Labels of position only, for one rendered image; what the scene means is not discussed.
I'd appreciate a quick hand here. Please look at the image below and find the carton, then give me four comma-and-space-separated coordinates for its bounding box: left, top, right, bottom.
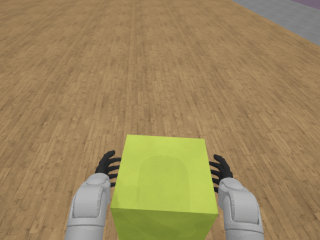
110, 134, 219, 240

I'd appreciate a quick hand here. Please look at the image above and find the robot right forearm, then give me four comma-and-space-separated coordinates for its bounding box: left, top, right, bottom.
218, 177, 265, 240

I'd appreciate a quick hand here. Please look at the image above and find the robot right hand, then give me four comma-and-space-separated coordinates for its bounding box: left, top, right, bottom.
208, 154, 233, 193

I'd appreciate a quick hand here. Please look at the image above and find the robot left hand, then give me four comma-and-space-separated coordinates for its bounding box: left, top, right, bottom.
95, 150, 122, 187

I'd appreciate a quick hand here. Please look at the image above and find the robot left forearm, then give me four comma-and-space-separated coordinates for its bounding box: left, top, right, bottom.
64, 173, 111, 240

